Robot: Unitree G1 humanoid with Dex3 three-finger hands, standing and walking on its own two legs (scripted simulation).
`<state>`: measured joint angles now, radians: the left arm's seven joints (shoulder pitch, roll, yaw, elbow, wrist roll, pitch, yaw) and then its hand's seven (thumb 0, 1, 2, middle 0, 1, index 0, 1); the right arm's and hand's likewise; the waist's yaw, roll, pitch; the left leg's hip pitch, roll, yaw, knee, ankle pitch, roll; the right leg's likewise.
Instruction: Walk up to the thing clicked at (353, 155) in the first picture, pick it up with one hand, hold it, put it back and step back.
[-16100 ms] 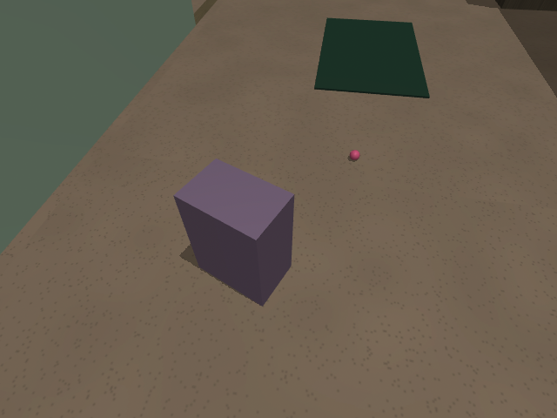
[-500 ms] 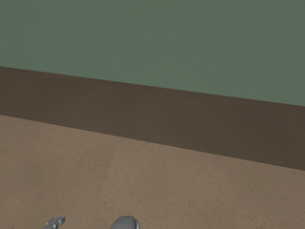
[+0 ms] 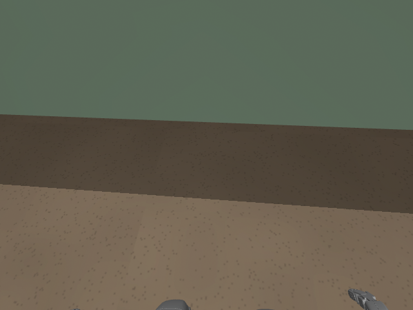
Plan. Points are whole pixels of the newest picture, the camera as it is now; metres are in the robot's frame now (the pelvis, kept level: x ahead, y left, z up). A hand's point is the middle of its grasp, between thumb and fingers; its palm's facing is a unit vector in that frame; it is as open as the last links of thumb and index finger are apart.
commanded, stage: walk up
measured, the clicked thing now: out of the picture -0.56 +0.71 -0.73
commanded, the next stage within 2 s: stand in 0.64 s
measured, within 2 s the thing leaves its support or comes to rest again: neither
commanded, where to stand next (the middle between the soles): +0.07 +0.04 m, yaw +0 degrees
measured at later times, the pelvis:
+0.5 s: pelvis -0.01 +0.02 +0.01, yaw -2 degrees
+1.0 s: pelvis -0.01 +0.02 +0.02, yaw -1 degrees
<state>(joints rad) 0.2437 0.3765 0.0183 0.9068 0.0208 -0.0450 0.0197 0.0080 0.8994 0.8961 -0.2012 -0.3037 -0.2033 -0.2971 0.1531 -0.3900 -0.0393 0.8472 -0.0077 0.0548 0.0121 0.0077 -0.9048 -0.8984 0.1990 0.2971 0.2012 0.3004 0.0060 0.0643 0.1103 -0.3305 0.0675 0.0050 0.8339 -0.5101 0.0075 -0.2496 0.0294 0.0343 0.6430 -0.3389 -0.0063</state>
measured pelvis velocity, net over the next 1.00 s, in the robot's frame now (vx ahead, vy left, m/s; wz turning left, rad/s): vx -0.01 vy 0.02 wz -0.02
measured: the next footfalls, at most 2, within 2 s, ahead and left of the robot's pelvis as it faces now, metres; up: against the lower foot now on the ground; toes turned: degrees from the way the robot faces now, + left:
none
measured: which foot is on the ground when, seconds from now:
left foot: down 0.00-1.00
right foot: down 0.00-1.00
